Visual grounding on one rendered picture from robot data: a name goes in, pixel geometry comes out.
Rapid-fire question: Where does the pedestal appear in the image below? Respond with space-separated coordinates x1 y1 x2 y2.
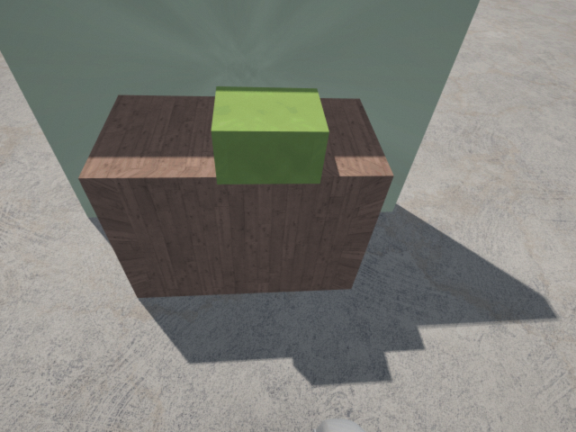
78 95 394 298

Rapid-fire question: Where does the carton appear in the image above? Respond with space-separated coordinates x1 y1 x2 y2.
211 86 329 185

